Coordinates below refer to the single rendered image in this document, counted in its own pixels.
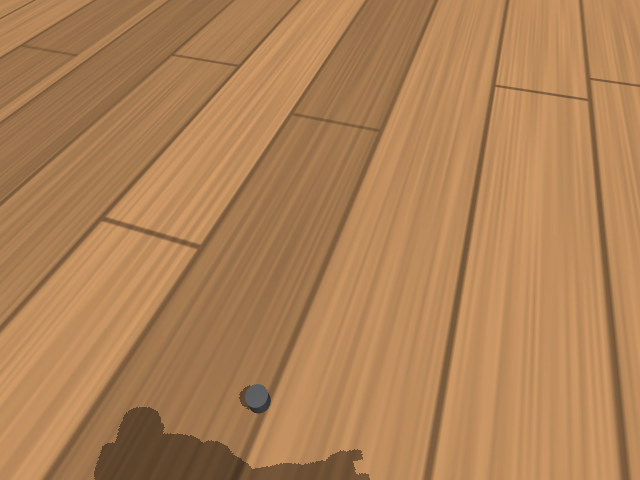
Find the tin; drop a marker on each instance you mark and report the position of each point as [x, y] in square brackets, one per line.
[257, 398]

